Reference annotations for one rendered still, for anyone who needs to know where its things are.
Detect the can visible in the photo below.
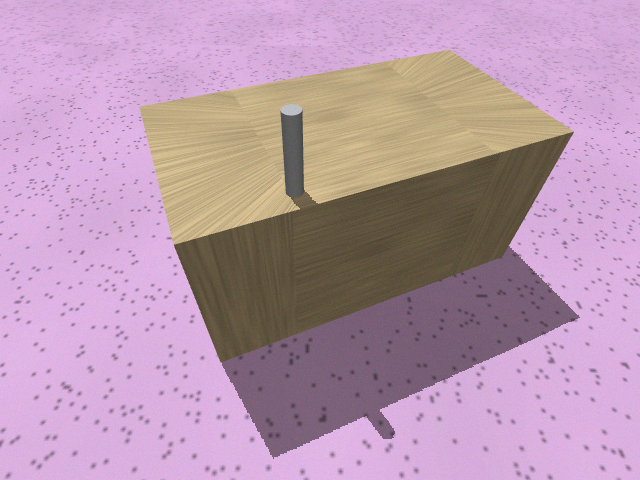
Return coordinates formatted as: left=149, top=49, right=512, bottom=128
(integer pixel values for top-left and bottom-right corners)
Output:
left=280, top=104, right=304, bottom=198

